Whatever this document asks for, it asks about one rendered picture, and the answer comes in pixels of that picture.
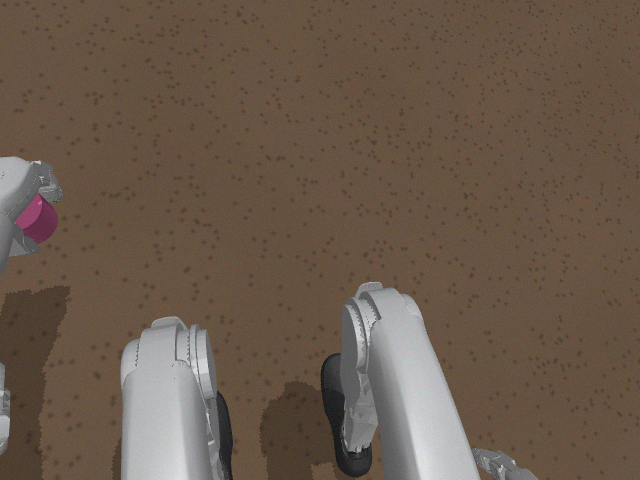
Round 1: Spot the left robot hand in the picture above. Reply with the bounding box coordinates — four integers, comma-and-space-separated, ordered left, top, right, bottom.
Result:
0, 156, 63, 257

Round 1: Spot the right robot foot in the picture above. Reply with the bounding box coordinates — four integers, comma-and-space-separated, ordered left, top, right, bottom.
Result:
321, 353, 372, 477

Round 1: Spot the tin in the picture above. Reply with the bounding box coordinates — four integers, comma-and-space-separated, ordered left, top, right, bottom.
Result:
15, 192, 58, 244

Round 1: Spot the left robot foot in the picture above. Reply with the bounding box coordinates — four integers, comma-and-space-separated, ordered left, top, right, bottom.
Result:
216, 391, 233, 480

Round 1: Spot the right robot hand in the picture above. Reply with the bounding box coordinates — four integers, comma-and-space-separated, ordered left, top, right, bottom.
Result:
471, 448, 538, 480

